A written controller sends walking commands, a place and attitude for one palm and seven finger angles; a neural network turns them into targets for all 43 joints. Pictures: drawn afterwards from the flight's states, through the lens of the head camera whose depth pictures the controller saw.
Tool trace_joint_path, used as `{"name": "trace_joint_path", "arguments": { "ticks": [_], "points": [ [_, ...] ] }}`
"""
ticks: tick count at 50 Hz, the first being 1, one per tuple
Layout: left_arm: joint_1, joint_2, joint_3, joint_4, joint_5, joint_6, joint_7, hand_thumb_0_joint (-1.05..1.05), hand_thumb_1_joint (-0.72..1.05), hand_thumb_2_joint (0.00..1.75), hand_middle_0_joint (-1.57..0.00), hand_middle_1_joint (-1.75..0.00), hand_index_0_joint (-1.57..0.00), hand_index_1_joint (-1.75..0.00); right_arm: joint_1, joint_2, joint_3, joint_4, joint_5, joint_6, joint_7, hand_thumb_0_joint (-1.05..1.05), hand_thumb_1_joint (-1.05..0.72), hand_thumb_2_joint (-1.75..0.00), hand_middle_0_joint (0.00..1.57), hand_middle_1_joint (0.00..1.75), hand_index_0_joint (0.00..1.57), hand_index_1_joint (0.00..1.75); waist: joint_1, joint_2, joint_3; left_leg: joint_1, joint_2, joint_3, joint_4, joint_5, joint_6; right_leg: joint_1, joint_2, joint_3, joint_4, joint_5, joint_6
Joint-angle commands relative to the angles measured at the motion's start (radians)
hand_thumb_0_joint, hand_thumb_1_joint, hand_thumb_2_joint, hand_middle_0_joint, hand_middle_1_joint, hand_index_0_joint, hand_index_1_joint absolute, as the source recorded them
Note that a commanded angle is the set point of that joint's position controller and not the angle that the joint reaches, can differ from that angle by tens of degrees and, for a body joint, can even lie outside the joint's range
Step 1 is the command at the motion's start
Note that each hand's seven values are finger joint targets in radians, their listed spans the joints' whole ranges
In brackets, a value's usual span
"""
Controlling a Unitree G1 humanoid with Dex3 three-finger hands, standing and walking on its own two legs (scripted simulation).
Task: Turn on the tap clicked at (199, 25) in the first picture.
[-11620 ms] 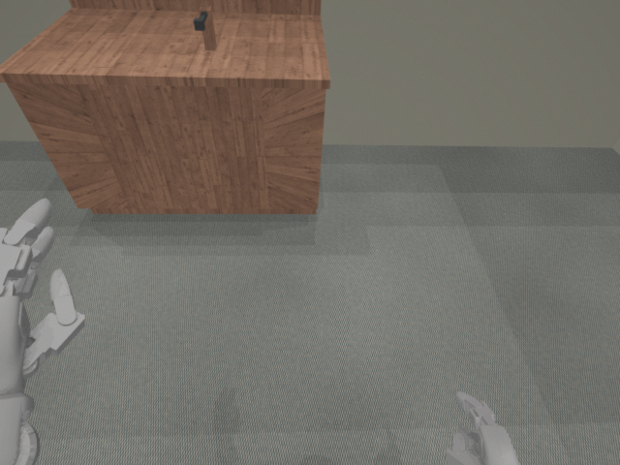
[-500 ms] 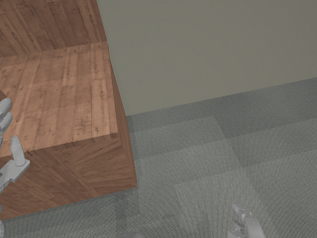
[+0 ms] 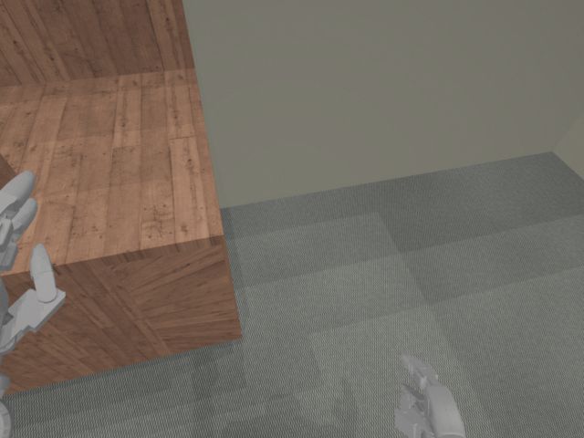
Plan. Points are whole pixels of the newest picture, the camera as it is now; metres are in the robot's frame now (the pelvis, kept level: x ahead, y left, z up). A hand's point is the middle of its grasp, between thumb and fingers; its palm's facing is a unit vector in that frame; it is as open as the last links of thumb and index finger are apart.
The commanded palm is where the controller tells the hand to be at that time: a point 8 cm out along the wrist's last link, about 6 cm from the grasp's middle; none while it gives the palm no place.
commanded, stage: come to a stop and stand still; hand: left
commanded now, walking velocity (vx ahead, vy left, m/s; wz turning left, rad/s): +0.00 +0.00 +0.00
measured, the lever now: out of the picture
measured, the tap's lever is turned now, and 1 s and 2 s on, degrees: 0 0 0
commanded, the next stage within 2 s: look again from close up in 1.12 s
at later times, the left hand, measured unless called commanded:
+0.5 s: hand (56, 362) +0.16 +0.22 +0.16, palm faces +0.41 -0.83 -0.38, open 7.5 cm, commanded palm +0.10 +0.26 +0.18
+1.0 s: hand (41, 353) +0.16 +0.24 +0.16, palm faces +0.39 -0.83 -0.39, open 7.5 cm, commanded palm +0.11 +0.27 +0.18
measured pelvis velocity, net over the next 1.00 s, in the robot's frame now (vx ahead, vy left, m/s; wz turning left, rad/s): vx -0.05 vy -0.01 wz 0.01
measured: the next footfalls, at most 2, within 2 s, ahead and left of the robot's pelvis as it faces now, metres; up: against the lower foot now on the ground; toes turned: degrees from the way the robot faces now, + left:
right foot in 0.02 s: +0.02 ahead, -0.11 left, +0.00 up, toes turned -5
left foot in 0.28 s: +0.04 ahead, +0.10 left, +0.00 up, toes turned +4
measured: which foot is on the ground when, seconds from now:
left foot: down 0.00-0.08, up 0.10-0.26, down 0.28-1.00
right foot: up 0.00-0.00, down 0.02-1.00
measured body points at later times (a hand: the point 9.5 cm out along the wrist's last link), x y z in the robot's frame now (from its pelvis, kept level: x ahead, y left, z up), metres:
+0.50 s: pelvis -0.05 -0.03 +0.00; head -0.05 -0.02 +0.45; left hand +0.13 +0.26 +0.18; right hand +0.11 -0.25 -0.09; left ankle +0.00 +0.09 -0.74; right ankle -0.02 -0.10 -0.74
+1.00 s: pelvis -0.05 -0.01 +0.00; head -0.04 +0.00 +0.45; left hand +0.14 +0.28 +0.18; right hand +0.10 -0.23 -0.09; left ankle +0.00 +0.09 -0.74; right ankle -0.02 -0.10 -0.74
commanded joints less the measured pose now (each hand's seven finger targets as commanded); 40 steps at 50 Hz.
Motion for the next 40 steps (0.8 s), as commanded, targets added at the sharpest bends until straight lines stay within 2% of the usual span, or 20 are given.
{"name": "trace_joint_path", "arguments": {
  "ticks": [1,2,4,5,7,10,12,13,15,17,19,20,23,27,29,31,33,36,39,40],
  "points": [
    [-0.076,0.177,0.126,-0.198,0.009,-0.063,0.024,0.0,0.9,0.9,-0.2,-0.3,-0.2,-0.3,-0.057,-0.162,-0.073,-0.126,0.013,-0.026,-0.024,0.0,-0.9,-0.9,0.2,0.3,0.2,0.3,-0.025,0.06,-0.171,0.035,0.061,-0.053,0.0,-0.191,0.019,0.101,-0.104,0.094,-0.237,0.136,-0.061],
    [-0.102,0.186,0.126,-0.205,0.005,-0.061,0.026,0.0,0.9,0.9,-0.2,-0.3,-0.2,-0.3,-0.057,-0.145,-0.064,-0.129,0.011,-0.021,-0.027,0.0,-0.9,-0.9,0.2,0.3,0.2,0.3,-0.03,-0.044,-0.159,0.025,-0.001,-0.021,0.105,-0.22,-0.01,0.041,-0.202,0.203,-0.269,0.181,-0.102],
    [-0.128,0.192,0.128,-0.209,-0.008,-0.048,0.023,0.0,0.9,0.9,-0.2,-0.3,-0.2,-0.3,-0.093,-0.154,-0.066,-0.122,0.019,-0.028,-0.034,0.0,-0.9,-0.9,0.2,0.3,0.2,0.3,-0.001,-0.179,-0.137,0.004,-0.061,-0.056,0.257,-0.261,-0.016,-0.05,-0.267,0.295,-0.31,0.087,-0.144],
    [-0.077,0.182,0.129,-0.171,-0.006,-0.044,0.024,0.0,0.9,0.9,-0.2,-0.3,-0.2,-0.3,-0.092,-0.15,-0.063,-0.112,0.017,-0.027,-0.039,0.0,-0.9,-0.9,0.2,0.3,0.2,0.3,-0.002,-0.153,-0.096,-0.032,-0.052,-0.074,0.316,-0.251,-0.01,-0.05,-0.277,0.287,-0.299,0.151,-0.162],
    [-0.037,0.149,0.116,-0.131,-0.004,-0.046,0.027,0.0,0.9,0.9,-0.2,-0.3,-0.2,-0.3,-0.089,-0.146,-0.051,-0.098,0.017,-0.017,-0.044,0.0,-0.9,-0.9,0.2,0.3,0.2,0.3,-0.004,-0.113,-0.109,-0.087,-0.054,-0.075,0.328,-0.238,-0.013,0.027,-0.268,0.224,-0.245,0.334,-0.171],
    [-0.075,0.138,0.104,-0.095,0.001,-0.06,0.029,0.0,0.9,0.9,-0.2,-0.3,-0.2,-0.3,-0.095,-0.154,-0.05,-0.089,0.016,-0.015,-0.06,0.0,-0.9,-0.9,0.2,0.3,0.2,0.3,-0.003,-0.109,-0.094,-0.048,-0.051,-0.056,0.185,-0.194,-0.011,0.057,-0.23,0.16,-0.207,0.434,-0.148],
    [-0.079,0.122,0.087,-0.07,0.003,-0.064,0.029,0.0,0.9,0.9,-0.2,-0.3,-0.2,-0.3,-0.063,-0.17,-0.059,-0.081,0.014,-0.013,-0.066,0.0,-0.9,-0.9,0.2,0.3,0.2,0.3,-0.011,-0.081,-0.109,0.054,-0.057,-0.053,0.037,-0.088,-0.002,0.043,-0.202,0.152,-0.184,0.388,-0.119],
    [-0.092,0.125,0.085,-0.081,0.005,-0.069,0.029,0.0,0.9,0.9,-0.2,-0.3,-0.2,-0.3,-0.053,-0.184,-0.067,-0.084,0.015,-0.013,-0.068,0.0,-0.9,-0.9,0.2,0.3,0.2,0.3,-0.01,-0.057,-0.124,0.111,-0.031,-0.077,-0.023,0.014,0.008,0.036,-0.174,0.139,-0.155,0.347,-0.094],
    [-0.116,0.129,0.07,-0.125,0.011,-0.082,0.026,0.0,0.9,0.9,-0.2,-0.3,-0.2,-0.3,-0.061,-0.21,-0.077,-0.101,0.017,-0.013,-0.073,0.0,-0.9,-0.9,0.2,0.3,0.2,0.3,0.003,0.088,-0.128,0.15,0.069,-0.166,-0.079,0.152,0.039,0.0,-0.095,0.113,-0.11,0.225,-0.051],
    [-0.098,0.13,0.07,-0.128,0.015,-0.095,0.026,0.0,0.9,0.9,-0.2,-0.3,-0.2,-0.3,-0.069,-0.194,-0.059,-0.1,0.003,-0.012,-0.074,0.0,-0.9,-0.9,0.2,0.3,0.2,0.3,0.002,0.2,-0.111,0.045,0.128,-0.259,-0.156,0.094,0.082,0.035,-0.054,0.072,-0.062,0.142,-0.028],
    [-0.174,0.134,0.062,-0.181,0.028,-0.11,0.027,0.0,0.9,0.9,-0.2,-0.3,-0.2,-0.3,-0.079,-0.195,-0.059,-0.102,-0.001,-0.021,-0.074,0.0,-0.9,-0.9,0.2,0.3,0.2,0.3,0.006,0.195,-0.082,-0.06,0.121,-0.234,-0.174,-0.052,0.077,0.089,-0.059,0.078,-0.058,0.097,-0.031],
    [-0.173,0.136,0.064,-0.17,0.034,-0.113,0.03,0.0,0.9,0.9,-0.2,-0.3,-0.2,-0.3,-0.075,-0.197,-0.063,-0.1,0.001,-0.027,-0.074,0.0,-0.9,-0.9,0.2,0.3,0.2,0.3,0.007,0.16,-0.085,-0.079,0.103,-0.212,-0.165,-0.129,0.069,0.105,-0.062,0.084,-0.079,0.104,-0.032],
    [-0.125,0.124,0.065,-0.136,0.032,-0.105,0.033,0.0,0.9,0.9,-0.2,-0.3,-0.2,-0.3,-0.056,-0.196,-0.068,-0.105,0.002,-0.037,-0.064,0.0,-0.9,-0.9,0.2,0.3,0.2,0.3,0.003,0.09,-0.105,-0.052,0.022,-0.137,-0.102,-0.274,0.04,0.073,-0.097,0.141,-0.18,0.068,-0.049],
    [-0.099,0.122,0.067,-0.082,0.018,-0.079,0.033,0.0,0.9,0.9,-0.2,-0.3,-0.2,-0.3,-0.045,-0.182,-0.067,-0.096,0.004,-0.021,-0.058,0.0,-0.9,-0.9,0.2,0.3,0.2,0.3,-0.008,-0.043,-0.098,0.057,-0.041,-0.087,0.083,-0.224,0.017,-0.096,-0.209,0.284,-0.334,-0.132,-0.097],
    [-0.112,0.12,0.07,-0.065,0.017,-0.068,0.033,0.0,0.9,0.9,-0.2,-0.3,-0.2,-0.3,-0.059,-0.18,-0.064,-0.096,0.003,-0.016,-0.058,0.0,-0.9,-0.9,0.2,0.3,0.2,0.3,-0.012,-0.055,-0.091,0.081,-0.044,-0.094,0.103,-0.197,0.015,-0.133,-0.214,0.273,-0.339,-0.132,-0.102],
    [-0.115,0.12,0.065,-0.046,0.014,-0.062,0.035,0.0,0.9,0.9,-0.2,-0.3,-0.2,-0.3,-0.058,-0.177,-0.057,-0.092,0.006,-0.011,-0.063,0.0,-0.9,-0.9,0.2,0.3,0.2,0.3,-0.013,-0.087,-0.097,0.081,-0.035,-0.108,0.063,-0.152,0.024,-0.096,-0.192,0.221,-0.304,-0.064,-0.091],
    [-0.151,0.12,0.054,-0.063,0.015,-0.062,0.032,0.0,0.9,0.9,-0.2,-0.3,-0.2,-0.3,-0.066,-0.186,-0.057,-0.097,0.008,-0.01,-0.066,0.0,-0.9,-0.9,0.2,0.3,0.2,0.3,-0.01,-0.069,-0.094,0.088,-0.024,-0.119,0.023,-0.138,0.03,-0.085,-0.168,0.195,-0.279,-0.035,-0.079],
    [-0.176,0.123,0.047,-0.083,0.023,-0.07,0.03,0.0,0.9,0.9,-0.2,-0.3,-0.2,-0.3,-0.075,-0.189,-0.051,-0.105,0.007,-0.011,-0.071,0.0,-0.9,-0.9,0.2,0.3,0.2,0.3,-0.003,0.035,-0.04,0.043,0.012,-0.161,-0.084,-0.258,0.041,-0.093,-0.122,0.163,-0.262,-0.126,-0.06],
    [-0.195,0.125,0.052,-0.123,0.035,-0.083,0.033,0.0,0.9,0.9,-0.2,-0.3,-0.2,-0.3,-0.081,-0.191,-0.046,-0.11,-0.001,-0.016,-0.072,0.0,-0.9,-0.9,0.2,0.3,0.2,0.3,0.001,0.122,-0.036,-0.06,0.043,-0.216,-0.195,-0.368,0.051,0.003,-0.069,0.112,-0.185,-0.058,-0.045],
    [-0.187,0.12,0.05,-0.124,0.038,-0.088,0.036,0.0,0.9,0.9,-0.2,-0.3,-0.2,-0.3,-0.075,-0.188,-0.047,-0.11,-0.001,-0.02,-0.072,0.0,-0.9,-0.9,0.2,0.3,0.2,0.3,0.004,0.114,-0.043,-0.073,0.052,-0.226,-0.206,-0.37,0.056,0.037,-0.062,0.104,-0.162,-0.01,-0.044]
  ]
}}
